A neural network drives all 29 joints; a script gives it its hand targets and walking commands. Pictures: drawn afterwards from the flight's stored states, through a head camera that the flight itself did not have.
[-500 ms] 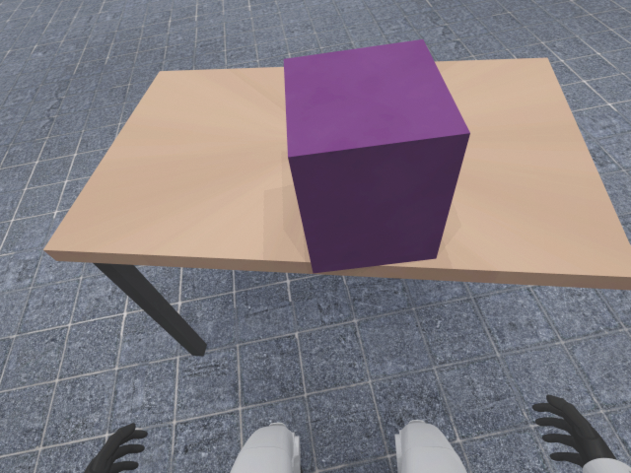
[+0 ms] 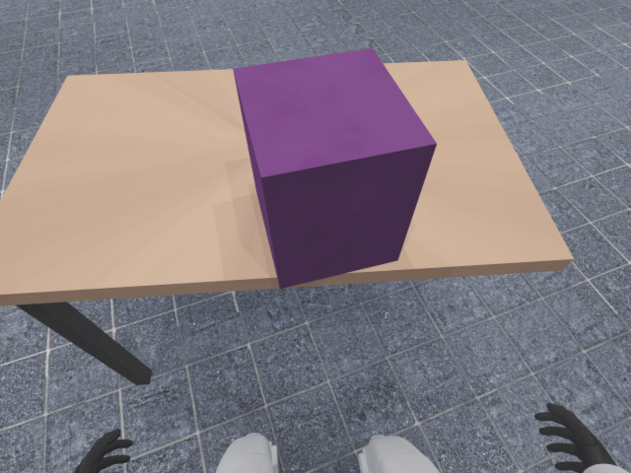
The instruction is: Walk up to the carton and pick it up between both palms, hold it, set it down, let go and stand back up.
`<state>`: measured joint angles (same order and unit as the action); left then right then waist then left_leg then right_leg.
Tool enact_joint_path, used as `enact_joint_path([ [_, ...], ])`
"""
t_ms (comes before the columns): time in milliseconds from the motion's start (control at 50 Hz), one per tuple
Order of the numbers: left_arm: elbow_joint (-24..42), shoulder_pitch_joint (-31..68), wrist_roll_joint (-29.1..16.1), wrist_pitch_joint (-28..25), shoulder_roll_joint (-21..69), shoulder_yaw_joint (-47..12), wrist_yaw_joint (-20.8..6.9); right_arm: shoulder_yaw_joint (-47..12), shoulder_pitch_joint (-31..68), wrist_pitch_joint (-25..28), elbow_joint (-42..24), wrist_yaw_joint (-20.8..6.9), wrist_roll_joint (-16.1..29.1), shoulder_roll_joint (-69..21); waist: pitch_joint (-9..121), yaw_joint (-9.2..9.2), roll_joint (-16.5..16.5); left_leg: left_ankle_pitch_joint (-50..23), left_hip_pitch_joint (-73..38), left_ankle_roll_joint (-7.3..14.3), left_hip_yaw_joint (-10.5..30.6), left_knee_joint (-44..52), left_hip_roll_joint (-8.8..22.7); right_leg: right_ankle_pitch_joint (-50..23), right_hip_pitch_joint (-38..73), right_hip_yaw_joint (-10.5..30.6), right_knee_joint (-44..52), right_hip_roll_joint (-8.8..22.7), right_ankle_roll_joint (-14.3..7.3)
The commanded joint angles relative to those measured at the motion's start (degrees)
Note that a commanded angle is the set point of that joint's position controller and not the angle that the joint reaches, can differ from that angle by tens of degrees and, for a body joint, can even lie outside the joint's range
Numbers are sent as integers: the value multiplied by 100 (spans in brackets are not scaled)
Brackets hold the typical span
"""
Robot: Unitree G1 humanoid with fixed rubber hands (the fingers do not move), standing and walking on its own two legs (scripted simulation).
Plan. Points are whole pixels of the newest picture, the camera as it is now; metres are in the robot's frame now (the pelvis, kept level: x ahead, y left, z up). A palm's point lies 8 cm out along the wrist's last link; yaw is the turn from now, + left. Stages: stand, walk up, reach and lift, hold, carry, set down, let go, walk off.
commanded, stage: walk up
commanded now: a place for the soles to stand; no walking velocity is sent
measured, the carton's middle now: (323, 174) +0.50 +0.01 +0.05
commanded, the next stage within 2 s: none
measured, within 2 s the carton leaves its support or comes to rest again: neither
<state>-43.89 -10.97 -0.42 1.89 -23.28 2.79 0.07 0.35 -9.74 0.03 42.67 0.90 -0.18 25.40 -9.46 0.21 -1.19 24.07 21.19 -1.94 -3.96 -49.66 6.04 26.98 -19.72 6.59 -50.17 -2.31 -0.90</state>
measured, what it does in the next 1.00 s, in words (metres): lifts its left foot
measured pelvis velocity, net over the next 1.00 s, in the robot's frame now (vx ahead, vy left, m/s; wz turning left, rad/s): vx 0.08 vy -0.06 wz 0.01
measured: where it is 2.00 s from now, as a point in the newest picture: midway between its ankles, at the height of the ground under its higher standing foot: outside the picture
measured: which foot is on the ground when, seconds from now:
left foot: down 0.00-0.70, up 0.72-1.00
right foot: down 0.00-1.00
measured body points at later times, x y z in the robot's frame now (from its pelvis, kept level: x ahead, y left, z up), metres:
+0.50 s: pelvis -0.01 +0.00 +0.03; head +0.00 -0.02 +0.48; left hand +0.13 +0.29 -0.07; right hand +0.07 -0.33 -0.09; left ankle +0.02 +0.15 -0.69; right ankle +0.01 -0.14 -0.69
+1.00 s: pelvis +0.08 -0.06 +0.03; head +0.10 -0.07 +0.48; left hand +0.14 +0.24 -0.08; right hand +0.15 -0.37 -0.09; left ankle +0.17 +0.07 -0.68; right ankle +0.06 -0.15 -0.70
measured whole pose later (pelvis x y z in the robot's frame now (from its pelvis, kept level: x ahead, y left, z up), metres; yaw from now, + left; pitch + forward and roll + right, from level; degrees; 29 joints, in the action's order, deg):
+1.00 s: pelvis +0.08 -0.06 +0.03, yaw +1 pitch -5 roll -2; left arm -44.7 -17.6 1.3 -2.0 -18.8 2.0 0.5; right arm 4.8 -17.5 -1.3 46.9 -1.1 -0.8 22.5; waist -8.0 1.0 3.5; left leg 18.0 23.6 0.3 2.2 -45.7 2.7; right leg 20.5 -7.0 -9.5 -33.0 0.0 -2.1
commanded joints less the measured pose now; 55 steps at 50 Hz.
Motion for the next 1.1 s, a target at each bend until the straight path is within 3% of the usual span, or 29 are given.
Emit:
enact_joint_path([
  [0,232,-186,53,-272,-1583,476,87,390,418,153,-536,19,134,1354,1239,-32,196,-2568,-480,383,331,470,238,-3110,588,1515,1713,1047,-494],
  [40,249,231,53,-229,-1753,504,63,463,132,62,-400,-1,241,1381,1282,-92,-73,-977,-879,299,344,804,-272,-2605,129,1790,1754,1160,-938],
  [100,156,480,-24,-139,-1272,342,31,447,65,89,-185,37,147,1504,1138,-161,340,-1336,-1444,557,849,1955,522,-1833,-179,858,1413,493,-280],
  [140,-99,290,-4,-85,-1305,354,21,463,311,134,-161,27,57,1463,1002,-25,276,-1300,-752,892,1199,2148,954,-1630,447,491,1174,372,-168],
  [200,-167,469,53,-139,-1359,353,1,423,387,135,-57,-3,95,1268,1030,-19,-175,-1316,-971,423,436,1704,315,-2162,385,1077,1981,734,-424],
  [260,-167,825,23,-156,-1289,297,-21,436,288,91,88,-27,158,1231,1042,-87,-186,-781,-1364,394,385,1941,131,-1649,-18,1134,2306,720,-481],
  [320,-286,1001,16,-138,-1262,297,-47,464,342,99,206,-46,147,1186,804,-107,-264,-234,-1530,367,424,2326,158,-1064,-349,1104,2627,625,-343],
  [400,-448,1117,-6,-146,-1258,294,-88,515,326,123,377,-62,99,1282,592,-111,-328,267,-1489,349,557,2626,269,56,-583,1061,3024,536,-240],
  [420,-376,691,90,-164,-1288,441,-262,690,-415,177,526,-75,-71,1343,897,-174,-251,1200,-1997,568,567,2557,113,1649,-757,941,2828,330,-401],
  [460,-240,1161,112,-145,-994,427,-356,741,-1098,225,715,-49,-121,1418,554,-578,171,1866,-2598,958,1296,3242,897,1353,-1896,471,1956,98,-221],
  [480,-180,1137,112,-149,-891,457,-388,851,-1033,246,702,4,-203,1658,308,-536,908,2258,-2289,1388,2173,4036,1774,314,-1893,-114,456,-20,-105],
  [500,-101,960,198,-171,-871,472,-412,875,-827,289,600,38,-263,1660,136,-436,781,2218,-2185,1800,2700,4327,2445,325,-2244,-115,-189,373,-110],
  [540,-11,744,265,-232,-982,554,-462,930,-845,376,518,105,-322,1713,154,-309,520,1950,-2084,1852,2334,4244,2458,362,-2111,-30,-170,653,-159],
  [580,50,518,258,-300,-928,594,-540,915,-548,368,340,93,-292,1633,125,-216,989,1875,-1480,1564,1495,4071,1981,164,-1295,-367,664,814,-131],
  [600,-64,142,197,-316,-875,594,-563,881,-230,347,277,61,-240,1526,388,-33,1102,1772,-921,1330,986,3788,1649,-454,-278,-576,1162,707,-151],
  [620,-248,-483,145,-318,-777,592,-559,869,109,294,118,32,-239,1487,526,328,1023,1868,-74,1079,483,3319,1287,-925,925,-833,1677,541,-174],
  [640,-470,-1101,185,-318,-893,679,-527,781,174,233,70,-19,-241,1213,779,569,749,1861,674,892,25,2362,855,-785,2075,-931,1906,323,-177],
  [660,-622,-1708,229,-308,-1386,819,-438,625,96,170,-33,-77,-207,691,815,888,-919,1831,1851,541,-642,383,48,521,2816,214,2753,719,-364],
  [680,-277,-1359,280,-327,-1718,786,-287,484,120,97,-329,-117,-77,300,711,796,-1936,1625,2647,406,-166,-1060,-797,2370,2356,2908,4176,2061,-782],
  [700,-52,-994,247,-294,-1778,801,-121,652,47,59,-293,-95,-92,706,436,680,-1019,1177,2348,479,779,-1531,-578,2960,1601,3214,4440,2343,-1164],
  [740,237,-698,197,-343,-1728,761,63,769,-489,42,-230,-167,45,972,376,359,-470,404,1876,507,1161,-1586,-354,2470,1316,2488,4290,2115,-921],
  [780,367,-446,226,-398,-1667,716,118,801,-1024,47,11,-157,115,925,484,142,-593,-25,1505,445,1028,-1233,-148,1637,1384,1544,3968,1990,-642],
  [860,482,-565,207,-508,-1282,518,133,787,-764,28,-154,-134,-96,847,22,174,-321,-186,1142,247,1166,-722,-80,-523,804,1079,3862,2315,-1000],
  [900,491,-444,201,-583,-1146,402,149,742,-795,18,-145,-148,-114,689,-8,86,-228,-399,646,229,1134,16,-14,-2169,698,345,3511,2201,-796],
  [960,541,-104,92,-572,-1261,287,100,643,-945,6,59,-144,-8,515,459,-45,-630,-1076,-692,209,518,978,-166,-3630,493,-461,2874,1981,-690],
  [1020,472,-150,-19,-474,-1161,152,1,602,-681,84,185,-48,-27,688,536,-146,-505,-2484,-1538,359,597,2311,-329,-3819,292,-734,2054,1789,-241],
  [1040,451,-291,-43,-480,-1091,132,-37,693,-509,90,198,19,-28,1017,765,-145,47,-3338,-1944,480,897,2150,-144,-3744,169,-887,1568,1568,-37],
  [1060,496,-359,-109,-473,-1010,136,-59,765,-511,105,225,63,-46,1324,898,-122,680,-4212,-1959,722,1659,2061,395,-3116,29,-1238,776,1140,200],
  [1080,347,-612,-171,-339,-1034,164,-4,630,-521,111,182,57,21,1223,1226,-98,882,-4098,-1505,1377,2470,2053,1018,-1690,468,-978,729,576,330],
])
